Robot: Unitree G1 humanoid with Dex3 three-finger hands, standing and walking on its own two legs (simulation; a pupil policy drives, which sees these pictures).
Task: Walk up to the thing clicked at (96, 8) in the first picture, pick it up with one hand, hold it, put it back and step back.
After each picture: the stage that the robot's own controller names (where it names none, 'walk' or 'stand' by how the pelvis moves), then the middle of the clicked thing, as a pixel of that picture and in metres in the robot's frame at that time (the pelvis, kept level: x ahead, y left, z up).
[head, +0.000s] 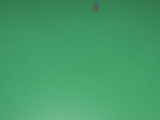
stand; (95, 7) +2.29 -0.20 -0.72
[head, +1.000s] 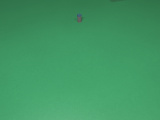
walk; (79, 18) +2.15 +0.17 -0.71
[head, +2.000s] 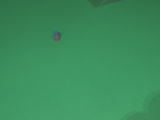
walk; (56, 36) +1.50 +0.38 -0.72
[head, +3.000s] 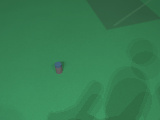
walk; (58, 68) +1.00 +0.29 -0.71
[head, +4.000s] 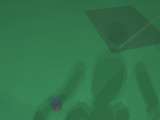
walk; (56, 104) +0.63 +0.19 -0.69
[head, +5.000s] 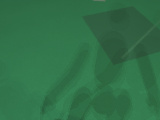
stand; out of the picture +0.39 +0.23 -0.69
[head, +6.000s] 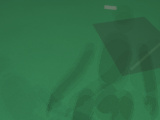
stand; out of the picture +0.35 +0.18 -0.72
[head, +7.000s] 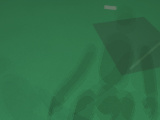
stand; out of the picture +0.37 +0.18 -0.72
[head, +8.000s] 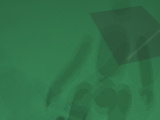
stand; out of the picture +0.38 +0.19 -0.72
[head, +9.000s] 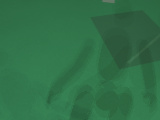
stand; out of the picture +0.37 +0.19 -0.72
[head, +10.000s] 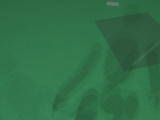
stand; out of the picture +0.38 +0.19 -0.72
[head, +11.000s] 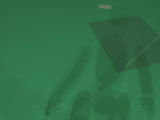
stand; out of the picture +0.39 +0.18 -0.73
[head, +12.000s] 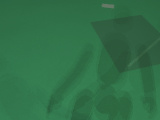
stand; out of the picture +0.38 +0.18 -0.73
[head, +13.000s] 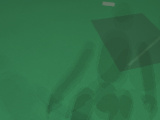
stand; out of the picture +0.38 +0.18 -0.73
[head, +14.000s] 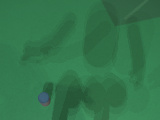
go down; (44, 99) +0.42 +0.20 -0.57
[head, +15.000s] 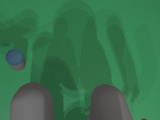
go down; (16, 60) +0.45 +0.27 -0.31
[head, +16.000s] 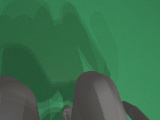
close in; out of the picture +0.42 +0.31 -0.23
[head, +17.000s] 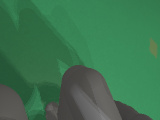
close; out of the picture +0.41 +0.32 -0.22
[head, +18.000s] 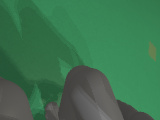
lift; out of the picture +0.39 +0.31 -0.22
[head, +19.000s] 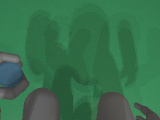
lift; (13, 79) +0.33 +0.24 -0.06
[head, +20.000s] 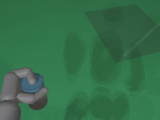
hold; (35, 92) +0.33 +0.17 +0.02
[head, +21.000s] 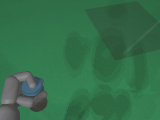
hold; (35, 94) +0.32 +0.17 +0.00
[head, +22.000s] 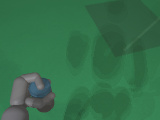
hold; (42, 95) +0.32 +0.15 -0.01
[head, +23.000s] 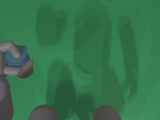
crouch; (20, 63) +0.42 +0.21 -0.07
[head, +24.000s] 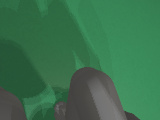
lower; out of the picture +0.42 +0.32 -0.22
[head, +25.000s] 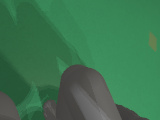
lower; out of the picture +0.42 +0.33 -0.23
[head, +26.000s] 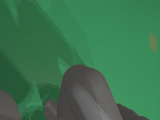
lower; out of the picture +0.42 +0.33 -0.23
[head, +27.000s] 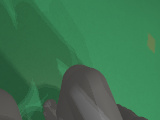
lower; out of the picture +0.42 +0.33 -0.23
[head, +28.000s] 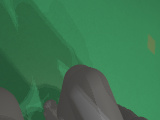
loosen; out of the picture +0.42 +0.33 -0.23
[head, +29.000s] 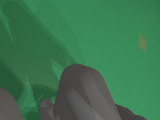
withdraw; out of the picture +0.41 +0.33 -0.23
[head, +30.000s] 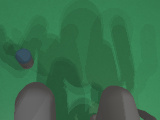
walk; (25, 59) +0.46 +0.27 -0.33
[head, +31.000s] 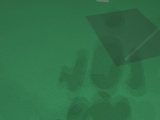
stand; out of the picture +0.39 +0.18 -0.66
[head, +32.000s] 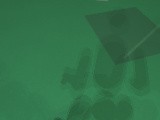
stand; out of the picture +0.40 +0.20 -0.67
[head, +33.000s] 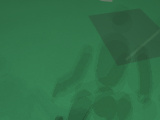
stand; out of the picture +0.41 +0.20 -0.69
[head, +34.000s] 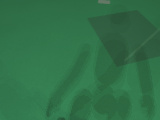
walk; out of the picture +0.42 +0.18 -0.72
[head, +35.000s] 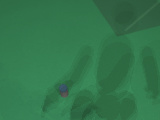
walk; (63, 91) +0.65 +0.19 -0.69
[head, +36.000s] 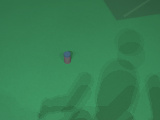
walk; (67, 57) +1.00 +0.15 -0.70
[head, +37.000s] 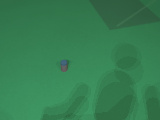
stand; (64, 66) +1.03 +0.18 -0.71
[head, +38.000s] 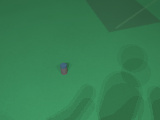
stand; (63, 68) +1.04 +0.19 -0.73
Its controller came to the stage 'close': yes
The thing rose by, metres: 0.70
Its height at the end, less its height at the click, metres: +0.00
